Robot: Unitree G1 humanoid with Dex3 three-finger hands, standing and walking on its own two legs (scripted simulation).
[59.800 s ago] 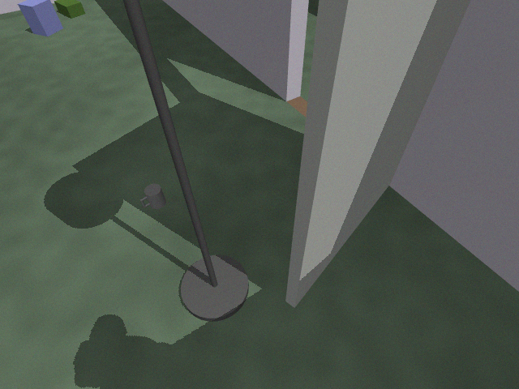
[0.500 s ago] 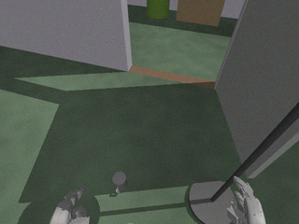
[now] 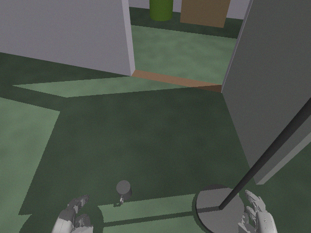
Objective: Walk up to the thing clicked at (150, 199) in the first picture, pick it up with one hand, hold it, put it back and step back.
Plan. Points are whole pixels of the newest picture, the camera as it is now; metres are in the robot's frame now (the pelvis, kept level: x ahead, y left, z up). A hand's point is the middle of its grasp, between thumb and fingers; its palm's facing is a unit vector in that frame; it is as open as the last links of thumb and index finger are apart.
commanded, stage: home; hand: left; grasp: from above
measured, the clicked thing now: (123, 193) +0.46 +0.21 -0.66
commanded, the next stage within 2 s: stand in 1.16 s
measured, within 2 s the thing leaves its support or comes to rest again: neither
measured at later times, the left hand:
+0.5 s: hand (93, 229) +0.16 +0.17 -0.05, palm faces +0.04 -0.98 -0.20, open 7.4 cm
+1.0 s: hand (91, 226) +0.17 +0.18 -0.05, palm faces +0.04 -0.98 -0.20, open 7.4 cm
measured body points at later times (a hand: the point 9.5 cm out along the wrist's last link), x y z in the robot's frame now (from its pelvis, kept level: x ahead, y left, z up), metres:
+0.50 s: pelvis +0.00 -0.01 +0.00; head +0.02 +0.00 +0.45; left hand +0.16 +0.22 -0.03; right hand +0.16 -0.25 -0.06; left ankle +0.00 +0.11 -0.68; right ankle +0.00 -0.13 -0.68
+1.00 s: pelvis +0.01 +0.00 +0.00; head +0.03 +0.01 +0.45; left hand +0.16 +0.23 -0.03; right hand +0.17 -0.25 -0.06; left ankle +0.00 +0.12 -0.68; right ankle +0.00 -0.13 -0.68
